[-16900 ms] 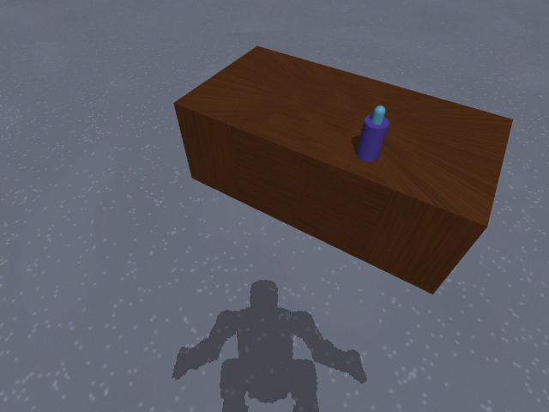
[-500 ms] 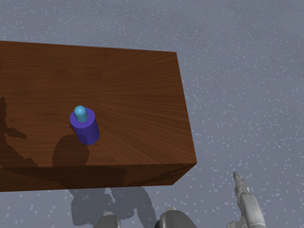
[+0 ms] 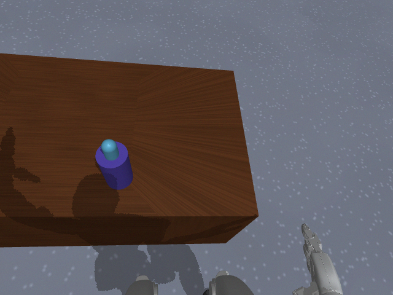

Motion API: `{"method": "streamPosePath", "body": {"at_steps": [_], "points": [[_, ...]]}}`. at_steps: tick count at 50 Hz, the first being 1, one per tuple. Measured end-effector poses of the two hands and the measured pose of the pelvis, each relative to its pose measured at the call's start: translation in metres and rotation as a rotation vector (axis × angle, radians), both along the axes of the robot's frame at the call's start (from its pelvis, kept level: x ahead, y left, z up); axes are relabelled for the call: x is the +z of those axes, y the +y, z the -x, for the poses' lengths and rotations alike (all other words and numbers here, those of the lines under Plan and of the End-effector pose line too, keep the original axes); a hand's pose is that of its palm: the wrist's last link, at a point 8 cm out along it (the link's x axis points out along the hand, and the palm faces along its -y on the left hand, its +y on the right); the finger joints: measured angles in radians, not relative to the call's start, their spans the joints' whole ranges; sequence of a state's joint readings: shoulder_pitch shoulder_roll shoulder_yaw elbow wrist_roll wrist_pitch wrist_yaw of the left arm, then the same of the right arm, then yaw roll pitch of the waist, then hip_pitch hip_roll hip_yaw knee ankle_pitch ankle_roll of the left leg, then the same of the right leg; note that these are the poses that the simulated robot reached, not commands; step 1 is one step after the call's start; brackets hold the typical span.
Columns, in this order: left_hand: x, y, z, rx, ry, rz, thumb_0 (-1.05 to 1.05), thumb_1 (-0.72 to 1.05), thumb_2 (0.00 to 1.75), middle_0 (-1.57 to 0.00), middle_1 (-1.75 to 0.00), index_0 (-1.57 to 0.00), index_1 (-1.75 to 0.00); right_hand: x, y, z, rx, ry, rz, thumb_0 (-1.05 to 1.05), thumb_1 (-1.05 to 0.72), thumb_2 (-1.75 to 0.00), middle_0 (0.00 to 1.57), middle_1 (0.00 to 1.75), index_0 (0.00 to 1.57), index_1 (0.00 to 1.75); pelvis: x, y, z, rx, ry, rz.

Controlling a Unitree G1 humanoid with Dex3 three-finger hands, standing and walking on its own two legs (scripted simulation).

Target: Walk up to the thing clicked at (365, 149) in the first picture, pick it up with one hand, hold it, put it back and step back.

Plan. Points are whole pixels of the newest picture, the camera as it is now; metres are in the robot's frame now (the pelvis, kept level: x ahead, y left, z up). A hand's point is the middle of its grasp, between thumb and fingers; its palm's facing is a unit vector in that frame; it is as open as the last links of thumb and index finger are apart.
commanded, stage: go down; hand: left
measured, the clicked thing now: (114, 162) +0.47 +0.19 -0.16
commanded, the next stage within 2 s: none
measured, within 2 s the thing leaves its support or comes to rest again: neither
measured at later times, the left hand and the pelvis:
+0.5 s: hand out of the picture +0.39 +0.37 +0.09, palm faces +0.20 -0.98 +0.01, open 17.6 cm; pelvis +0.00 +0.00 +0.00, yaw +0 degrees
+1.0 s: hand out of the picture +0.39 +0.37 +0.09, palm faces +0.20 -0.98 +0.01, open 17.6 cm; pelvis -0.01 +0.00 +0.00, yaw +0 degrees
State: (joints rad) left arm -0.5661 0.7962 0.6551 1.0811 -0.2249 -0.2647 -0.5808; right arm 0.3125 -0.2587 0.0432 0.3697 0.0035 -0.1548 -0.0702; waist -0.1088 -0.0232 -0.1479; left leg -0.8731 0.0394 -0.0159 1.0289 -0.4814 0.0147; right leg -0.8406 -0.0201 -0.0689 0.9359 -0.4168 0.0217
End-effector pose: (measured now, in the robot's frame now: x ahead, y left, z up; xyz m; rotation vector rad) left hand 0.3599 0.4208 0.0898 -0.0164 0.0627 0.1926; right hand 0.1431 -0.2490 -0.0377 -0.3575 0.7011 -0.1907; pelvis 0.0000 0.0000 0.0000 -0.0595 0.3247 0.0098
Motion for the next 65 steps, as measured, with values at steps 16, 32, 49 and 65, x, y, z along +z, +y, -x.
{"method": "streamPosePath", "body": {"at_steps": [16,32,49,65], "points": [[0.009,-0.002,-0.008,-0.01,-0.009,-0.003,-0.02,-0.6,0.04,-0.03,-0.1,-0.07,-0.07,0.005,-0.007,0.003,-0.022,0.0,0.017,-0.01,0.5,-0.05,0.06,0.05,0.06,0.05,0.002,0.001,-0.001,-0.004,-0.004,0.002],[0.01,-0.001,-0.002,-0.007,-0.021,-0.003,-0.02,-0.6,0.04,-0.03,-0.1,-0.07,-0.07,0.006,-0.005,0.002,-0.004,-0.01,0.017,-0.01,0.5,-0.05,0.06,0.05,0.06,0.05,0.002,0.0,0.003,0.001,-0.011,0.001],[0.0,-0.001,0.002,0.003,-0.001,-0.002,-0.01,-0.6,0.03,-0.03,-0.1,-0.07,-0.07,0.001,-0.007,0.009,-0.014,0.007,0.014,-0.01,0.5,-0.05,0.06,0.05,0.06,0.05,0.0,-0.001,0.005,-0.003,-0.004,-0.001],[0.012,0.002,-0.003,0.005,-0.018,-0.01,-0.02,-0.6,0.04,-0.03,-0.1,-0.07,-0.07,0.005,-0.009,0.006,-0.023,-0.013,0.025,-0.01,0.5,-0.05,0.06,0.05,0.06,0.05,0.0,-0.001,0.005,-0.001,-0.006,0.002]]}}
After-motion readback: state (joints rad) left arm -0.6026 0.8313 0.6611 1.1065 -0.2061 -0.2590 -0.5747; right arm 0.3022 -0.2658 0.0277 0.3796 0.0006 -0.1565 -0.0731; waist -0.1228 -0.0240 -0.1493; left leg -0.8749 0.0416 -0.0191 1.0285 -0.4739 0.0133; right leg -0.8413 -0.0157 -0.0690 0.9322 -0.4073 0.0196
